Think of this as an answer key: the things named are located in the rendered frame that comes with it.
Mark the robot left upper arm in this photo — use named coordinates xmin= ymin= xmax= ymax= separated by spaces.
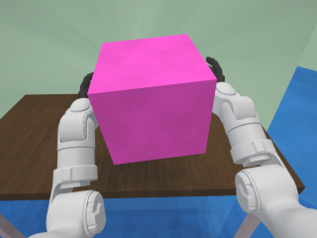
xmin=28 ymin=189 xmax=106 ymax=238

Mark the left robot hand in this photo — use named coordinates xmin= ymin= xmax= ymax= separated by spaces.
xmin=77 ymin=71 xmax=94 ymax=99

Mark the right robot hand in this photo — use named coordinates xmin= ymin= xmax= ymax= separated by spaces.
xmin=206 ymin=57 xmax=225 ymax=83

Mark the robot right upper arm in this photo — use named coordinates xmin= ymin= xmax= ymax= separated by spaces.
xmin=235 ymin=164 xmax=317 ymax=238

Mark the right robot forearm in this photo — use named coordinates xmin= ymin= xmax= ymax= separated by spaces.
xmin=212 ymin=81 xmax=299 ymax=200

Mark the table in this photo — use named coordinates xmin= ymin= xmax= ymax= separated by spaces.
xmin=0 ymin=91 xmax=305 ymax=238

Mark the left robot forearm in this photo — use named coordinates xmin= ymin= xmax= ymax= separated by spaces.
xmin=46 ymin=98 xmax=99 ymax=231

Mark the carton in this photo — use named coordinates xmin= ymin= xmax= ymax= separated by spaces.
xmin=87 ymin=34 xmax=217 ymax=165

